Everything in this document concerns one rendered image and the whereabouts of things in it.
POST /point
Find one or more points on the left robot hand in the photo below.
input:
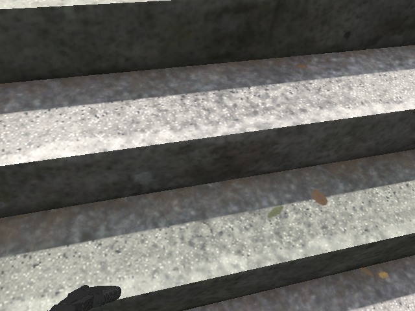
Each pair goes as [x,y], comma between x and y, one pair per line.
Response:
[86,298]

